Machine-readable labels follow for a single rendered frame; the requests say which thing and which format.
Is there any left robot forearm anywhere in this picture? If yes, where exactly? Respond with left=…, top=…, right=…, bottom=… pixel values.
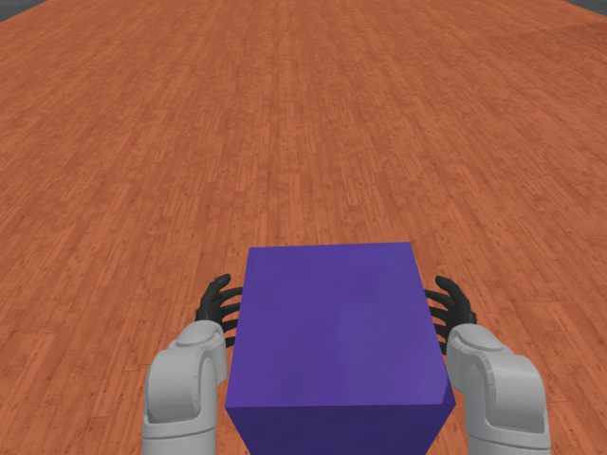
left=141, top=320, right=229, bottom=455

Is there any robot right hand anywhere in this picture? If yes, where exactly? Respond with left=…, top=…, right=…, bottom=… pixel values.
left=424, top=276, right=477, bottom=355

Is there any robot left hand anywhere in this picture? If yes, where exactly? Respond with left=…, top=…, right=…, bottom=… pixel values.
left=195, top=274, right=243, bottom=349

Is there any carton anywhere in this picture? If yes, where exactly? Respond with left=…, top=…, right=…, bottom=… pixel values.
left=225, top=242, right=456, bottom=455

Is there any right robot forearm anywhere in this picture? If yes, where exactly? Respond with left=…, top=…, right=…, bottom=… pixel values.
left=446, top=323, right=551, bottom=455

